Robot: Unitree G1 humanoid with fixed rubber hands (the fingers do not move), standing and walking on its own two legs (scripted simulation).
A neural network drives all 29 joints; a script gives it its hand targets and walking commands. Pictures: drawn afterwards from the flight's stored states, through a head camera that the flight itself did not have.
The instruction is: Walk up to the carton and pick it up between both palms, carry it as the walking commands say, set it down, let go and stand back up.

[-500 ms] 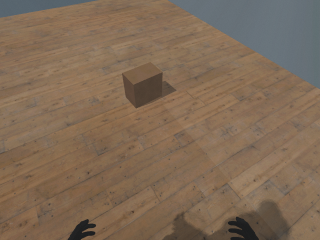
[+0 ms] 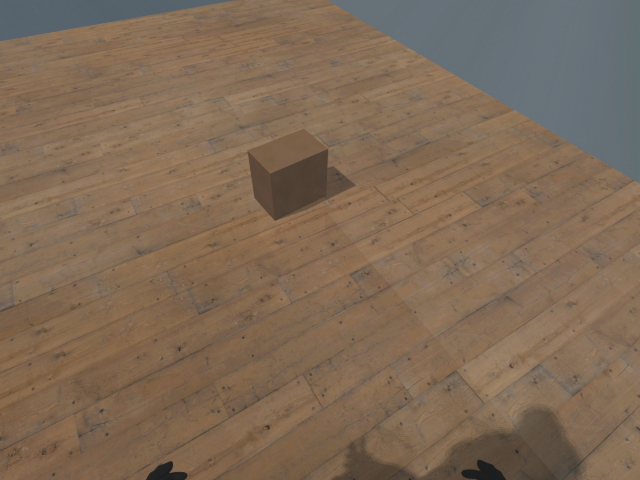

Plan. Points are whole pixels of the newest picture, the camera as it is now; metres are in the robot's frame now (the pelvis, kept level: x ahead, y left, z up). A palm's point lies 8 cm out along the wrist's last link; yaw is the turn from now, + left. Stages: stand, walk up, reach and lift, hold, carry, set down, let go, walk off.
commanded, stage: stand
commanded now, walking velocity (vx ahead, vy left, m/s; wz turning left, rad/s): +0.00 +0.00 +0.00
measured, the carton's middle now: (289, 174) +1.39 +0.12 -0.63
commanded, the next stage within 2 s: walk up in 1.22 s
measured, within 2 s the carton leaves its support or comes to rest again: neither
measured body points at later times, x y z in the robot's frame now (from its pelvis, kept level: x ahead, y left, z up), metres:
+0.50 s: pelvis +0.00 +0.00 +0.01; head +0.02 +0.00 +0.45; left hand +0.09 +0.24 -0.13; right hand +0.10 -0.24 -0.12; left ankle +0.00 +0.11 -0.72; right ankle +0.00 -0.13 -0.72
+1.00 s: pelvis +0.00 +0.00 +0.01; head +0.01 +0.00 +0.46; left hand +0.10 +0.30 -0.11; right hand +0.11 -0.29 -0.10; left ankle +0.00 +0.11 -0.72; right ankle +0.00 -0.13 -0.72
